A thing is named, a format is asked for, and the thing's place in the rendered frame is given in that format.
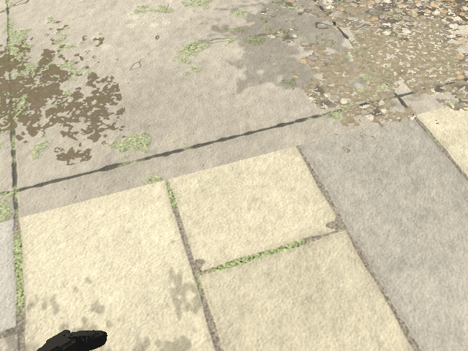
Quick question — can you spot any robot left hand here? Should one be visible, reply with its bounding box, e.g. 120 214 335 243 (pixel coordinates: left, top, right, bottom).
37 330 107 351

